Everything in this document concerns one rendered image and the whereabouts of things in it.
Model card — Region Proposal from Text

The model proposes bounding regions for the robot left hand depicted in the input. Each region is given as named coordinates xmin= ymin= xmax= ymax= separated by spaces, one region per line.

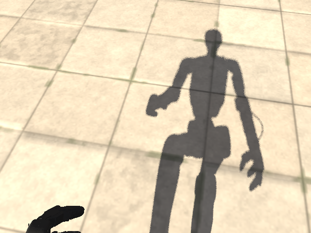
xmin=25 ymin=205 xmax=85 ymax=233

